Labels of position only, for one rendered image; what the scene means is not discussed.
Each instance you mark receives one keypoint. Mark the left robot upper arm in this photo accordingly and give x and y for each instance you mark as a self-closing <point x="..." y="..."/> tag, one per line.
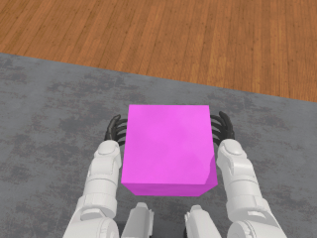
<point x="103" y="227"/>

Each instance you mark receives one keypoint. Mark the right robot upper arm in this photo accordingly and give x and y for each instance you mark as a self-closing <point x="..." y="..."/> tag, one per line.
<point x="244" y="228"/>

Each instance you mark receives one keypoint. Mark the robot left forearm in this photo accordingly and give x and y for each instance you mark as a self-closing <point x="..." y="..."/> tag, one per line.
<point x="99" y="195"/>

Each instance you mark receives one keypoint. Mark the robot right hand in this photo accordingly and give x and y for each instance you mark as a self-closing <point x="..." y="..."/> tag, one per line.
<point x="226" y="128"/>

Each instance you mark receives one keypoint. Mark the robot left shin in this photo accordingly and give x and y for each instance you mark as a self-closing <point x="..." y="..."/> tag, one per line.
<point x="140" y="204"/>

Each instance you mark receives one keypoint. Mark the robot left hand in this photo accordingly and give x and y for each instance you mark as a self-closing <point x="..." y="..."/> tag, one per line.
<point x="113" y="130"/>

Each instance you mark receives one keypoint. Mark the robot right forearm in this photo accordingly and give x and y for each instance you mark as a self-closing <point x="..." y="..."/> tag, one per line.
<point x="243" y="192"/>

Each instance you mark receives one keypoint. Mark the carton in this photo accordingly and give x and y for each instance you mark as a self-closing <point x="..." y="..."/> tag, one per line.
<point x="169" y="150"/>

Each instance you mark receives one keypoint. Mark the robot left thigh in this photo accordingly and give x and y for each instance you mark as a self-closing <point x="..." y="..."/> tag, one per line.
<point x="139" y="224"/>

